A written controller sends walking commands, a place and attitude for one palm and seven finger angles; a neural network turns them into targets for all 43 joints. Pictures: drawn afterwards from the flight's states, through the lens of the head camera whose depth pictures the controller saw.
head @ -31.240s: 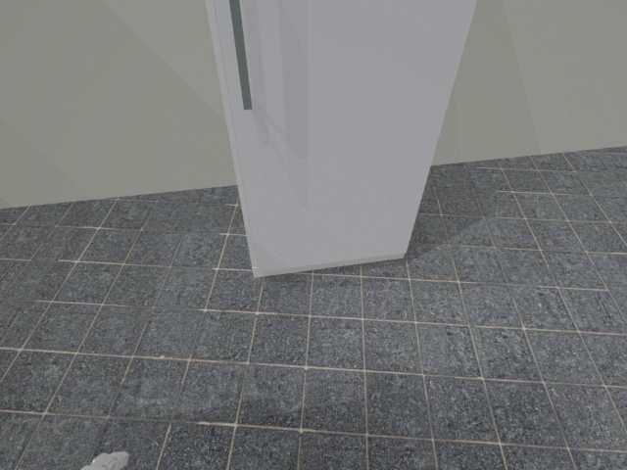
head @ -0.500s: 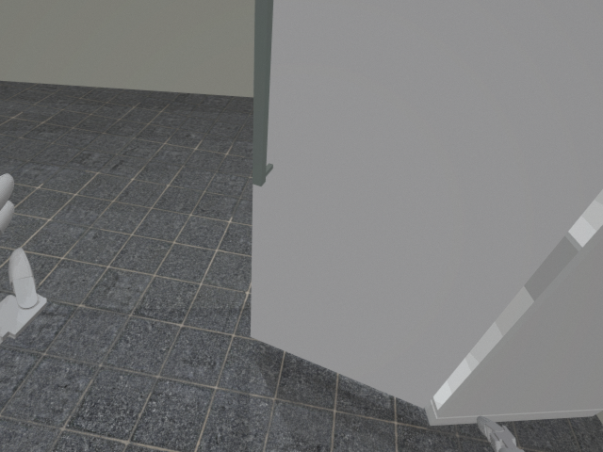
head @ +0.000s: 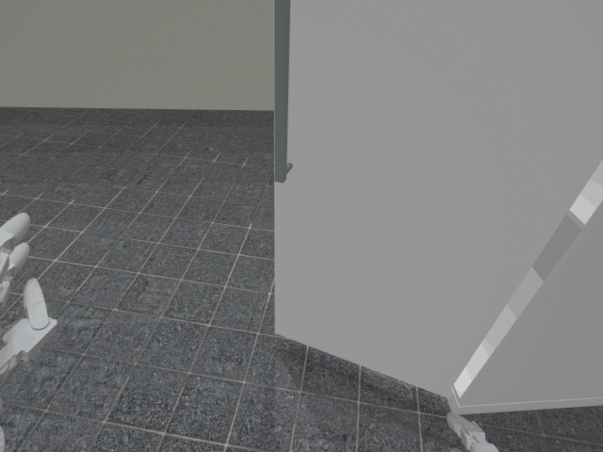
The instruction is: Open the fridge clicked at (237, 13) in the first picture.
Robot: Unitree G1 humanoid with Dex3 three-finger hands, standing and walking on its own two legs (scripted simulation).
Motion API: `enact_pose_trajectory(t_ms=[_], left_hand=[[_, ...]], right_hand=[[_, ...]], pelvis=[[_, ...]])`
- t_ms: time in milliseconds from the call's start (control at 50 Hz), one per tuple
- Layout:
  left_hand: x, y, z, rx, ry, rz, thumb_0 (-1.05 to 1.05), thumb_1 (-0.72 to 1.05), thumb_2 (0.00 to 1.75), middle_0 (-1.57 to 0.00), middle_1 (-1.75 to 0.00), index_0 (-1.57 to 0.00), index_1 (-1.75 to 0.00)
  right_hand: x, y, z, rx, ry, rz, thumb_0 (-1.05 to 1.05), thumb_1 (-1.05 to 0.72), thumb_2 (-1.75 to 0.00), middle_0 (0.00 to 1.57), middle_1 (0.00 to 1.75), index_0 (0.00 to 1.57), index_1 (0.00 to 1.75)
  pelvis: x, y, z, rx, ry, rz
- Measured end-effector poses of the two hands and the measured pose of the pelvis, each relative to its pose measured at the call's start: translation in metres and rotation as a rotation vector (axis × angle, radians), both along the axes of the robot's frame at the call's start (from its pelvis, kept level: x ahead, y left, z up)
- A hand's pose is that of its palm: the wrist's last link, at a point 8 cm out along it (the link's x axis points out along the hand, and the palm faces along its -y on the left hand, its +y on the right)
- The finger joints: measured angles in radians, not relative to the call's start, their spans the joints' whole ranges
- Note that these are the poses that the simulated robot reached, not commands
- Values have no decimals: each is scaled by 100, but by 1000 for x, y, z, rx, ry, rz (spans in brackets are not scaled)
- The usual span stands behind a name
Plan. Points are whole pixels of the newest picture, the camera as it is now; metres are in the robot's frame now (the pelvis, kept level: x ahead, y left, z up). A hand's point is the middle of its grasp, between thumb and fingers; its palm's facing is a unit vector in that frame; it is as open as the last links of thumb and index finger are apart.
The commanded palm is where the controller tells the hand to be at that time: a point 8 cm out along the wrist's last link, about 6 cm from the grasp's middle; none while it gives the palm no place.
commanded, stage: stop stepping back and stand still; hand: left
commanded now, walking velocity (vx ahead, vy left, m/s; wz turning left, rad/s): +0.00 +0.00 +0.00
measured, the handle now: (286, 69) +0.69 +0.11 +0.26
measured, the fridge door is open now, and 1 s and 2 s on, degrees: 64 64 64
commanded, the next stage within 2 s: let the arm hang, fingers relaxed in 0.42 s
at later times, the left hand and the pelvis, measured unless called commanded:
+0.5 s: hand (45, 333) +0.18 +0.29 +0.15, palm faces +0.44 -0.76 -0.48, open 7.4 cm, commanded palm none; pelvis +0.01 +0.01 +0.00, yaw +1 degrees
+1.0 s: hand out of the picture -0.01 +0.21 -0.18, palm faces +0.02 -0.98 -0.21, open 7.3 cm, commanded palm none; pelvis -0.01 +0.00 +0.00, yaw +3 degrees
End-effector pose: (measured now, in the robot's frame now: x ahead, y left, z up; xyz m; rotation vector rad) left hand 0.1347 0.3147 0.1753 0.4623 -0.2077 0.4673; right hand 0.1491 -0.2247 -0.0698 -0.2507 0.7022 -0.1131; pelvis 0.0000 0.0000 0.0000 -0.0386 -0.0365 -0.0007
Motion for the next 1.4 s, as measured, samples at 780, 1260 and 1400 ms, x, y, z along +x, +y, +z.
enact_pose_trajectory(t_ms=[780, 1260, 1400], left_hand=[[-48, -66, -296, -459, 1208, -82, 1, 90, 90, -20, -30, -20, -30], [-128, 2, -281, -422, 1469, 221, 1, 90, 90, -20, -30, -20, -30], [-85, -8, -282, -415, 1403, 141, 0, 90, 90, -20, -30, -20, -30]], right_hand=[[-22, -46, -29, -103, 257, -8, 1, -91, -90, 20, 30, 21, 29], [-88, -30, -60, -13, 558, -75, 1, -91, -90, 21, 30, 21, 29], [-84, -33, -55, -17, 550, -96, 1, -91, -90, 21, 30, 21, 30]], pelvis=[[-9, 6, -10, 32, 24, 49], [-4, 10, 9, 26, -6, 31], [3, 13, 11, 34, -1, 19]])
